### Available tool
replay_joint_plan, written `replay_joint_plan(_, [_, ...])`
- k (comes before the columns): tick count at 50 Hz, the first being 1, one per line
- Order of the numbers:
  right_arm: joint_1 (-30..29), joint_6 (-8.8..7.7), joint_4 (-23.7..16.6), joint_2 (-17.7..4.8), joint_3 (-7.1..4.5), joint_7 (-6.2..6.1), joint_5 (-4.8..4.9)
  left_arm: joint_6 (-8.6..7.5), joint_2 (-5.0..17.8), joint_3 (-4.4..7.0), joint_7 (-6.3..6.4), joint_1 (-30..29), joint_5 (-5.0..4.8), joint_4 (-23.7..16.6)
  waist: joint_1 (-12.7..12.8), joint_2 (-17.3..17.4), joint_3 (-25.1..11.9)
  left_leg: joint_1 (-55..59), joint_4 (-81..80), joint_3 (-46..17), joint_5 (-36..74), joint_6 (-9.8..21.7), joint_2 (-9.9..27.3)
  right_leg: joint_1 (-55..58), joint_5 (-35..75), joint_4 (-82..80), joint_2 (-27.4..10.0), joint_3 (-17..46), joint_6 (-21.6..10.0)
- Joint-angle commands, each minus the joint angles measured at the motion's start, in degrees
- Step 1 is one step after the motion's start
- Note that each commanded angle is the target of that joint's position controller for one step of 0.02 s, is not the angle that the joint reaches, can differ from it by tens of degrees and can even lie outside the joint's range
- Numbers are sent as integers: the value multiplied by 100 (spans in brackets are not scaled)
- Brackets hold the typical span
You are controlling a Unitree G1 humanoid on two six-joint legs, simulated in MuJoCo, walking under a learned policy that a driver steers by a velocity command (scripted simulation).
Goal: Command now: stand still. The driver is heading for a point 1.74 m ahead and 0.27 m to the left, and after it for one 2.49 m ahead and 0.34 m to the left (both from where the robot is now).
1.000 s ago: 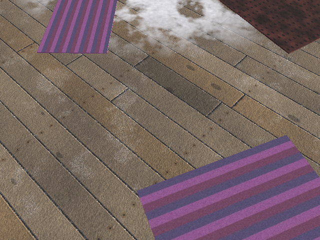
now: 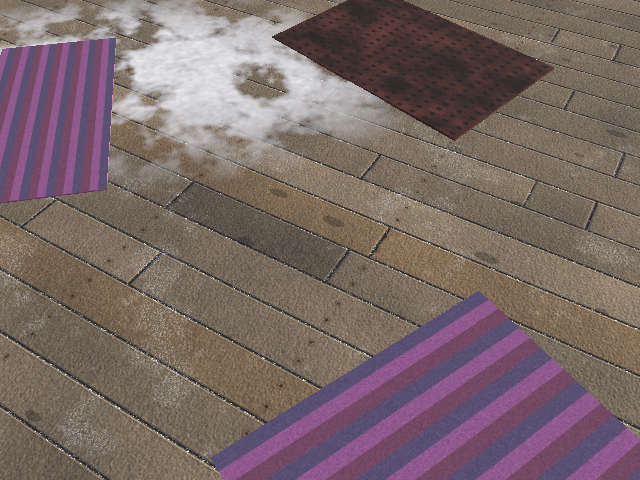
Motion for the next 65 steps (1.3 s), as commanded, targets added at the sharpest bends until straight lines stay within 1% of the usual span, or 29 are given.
replay_joint_plan(1, [54, -48, -90, -625, -114, -31, 7, -60, 639, 126, 31, -7, -7, -127, 8, -39, -113, 224, -280, -7, 862, 62, 25, -297, 995, -619, -307, 279, -131])
replay_joint_plan(13, [181, -33, 328, -501, -55, -51, 20, -41, 604, 72, 82, 175, -25, 359, 33, -8, -10, 147, -322, 45, 783, 105, -23, -309, 918, -621, -215, 146, -79])
replay_joint_plan(26, [360, -29, 590, -352, 17, -56, 29, -32, 511, 15, 111, 390, -37, 679, 53, 24, 59, 69, -327, 72, 699, 141, -68, -352, 831, -616, -169, 66, -46])
replay_joint_plan(41, [581, -30, 716, -216, 77, -58, 38, -30, 378, -36, 130, 653, -46, 872, 65, 28, 125, -18, -316, 81, 626, 177, -106, -407, 773, -591, -145, 11, -15])
replay_joint_plan(60, [809, -34, 742, -94, 115, -62, 49, -38, 237, -61, 151, 926, -57, 968, 71, 26, 183, -89, -296, 78, 579, 213, -137, -461, 740, -555, -135, -29, 14])
replay_joint_plan(61, [921, -28, 802, -19, 132, -64, 45, -31, 171, -76, 156, 1040, -53, 1029, 72, 13, 41, -27, -301, 150, 53, 222, -204, -405, 172, -591, -81, -83, 1])
replay_joint_plan(62, [944, -15, 814, -34, 119, -78, 75, -16, 220, -53, 173, 1066, -86, 1039, 78, -19, 116, -124, -191, 254, -797, 270, -325, -510, -764, -573, -8, -115, -68])
replay_joint_plan(63, [931, -14, 786, -104, 90, -94, 106, -8, 345, -9, 191, 1056, -120, 1006, 86, -72, 292, -365, -70, 295, -1748, 356, -394, -727, -1794, -554, -3, -63, -184])
replay_joint_plan(64, [881, -40, 733, -137, 77, -100, 114, -24, 396, 14, 200, 1050, -135, 954, 104, -97, 563, -672, -21, 228, -2360, 447, -367, -985, -2503, -616, -94, 82, -298])
replay_joint_plan(65, [832, -93, 666, -70, 90, -91, 118, -77, 441, 35, 184, 1107, -151, 924, 133, -199, 727, -810, 85, 203, -2420, 507, -332, -1148, -2816, -713, -282, 377, -420])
